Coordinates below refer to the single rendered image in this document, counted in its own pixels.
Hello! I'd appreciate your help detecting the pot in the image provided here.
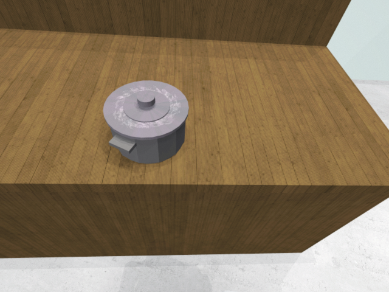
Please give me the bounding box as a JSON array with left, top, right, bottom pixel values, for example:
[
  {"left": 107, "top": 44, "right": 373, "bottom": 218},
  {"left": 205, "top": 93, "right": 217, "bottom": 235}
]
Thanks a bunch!
[{"left": 109, "top": 123, "right": 185, "bottom": 164}]

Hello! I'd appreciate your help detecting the table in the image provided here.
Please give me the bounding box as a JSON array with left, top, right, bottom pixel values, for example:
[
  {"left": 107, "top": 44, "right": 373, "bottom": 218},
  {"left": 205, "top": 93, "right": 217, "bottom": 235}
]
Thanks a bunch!
[{"left": 0, "top": 0, "right": 389, "bottom": 259}]

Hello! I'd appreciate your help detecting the lid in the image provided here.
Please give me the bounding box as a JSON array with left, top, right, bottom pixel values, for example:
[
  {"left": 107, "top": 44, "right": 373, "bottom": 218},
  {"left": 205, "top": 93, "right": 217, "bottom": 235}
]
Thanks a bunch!
[{"left": 103, "top": 80, "right": 189, "bottom": 140}]

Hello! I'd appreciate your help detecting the knob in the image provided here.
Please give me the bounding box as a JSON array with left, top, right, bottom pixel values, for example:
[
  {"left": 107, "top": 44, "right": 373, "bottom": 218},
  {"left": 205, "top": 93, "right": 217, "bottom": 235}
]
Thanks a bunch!
[{"left": 137, "top": 91, "right": 155, "bottom": 108}]

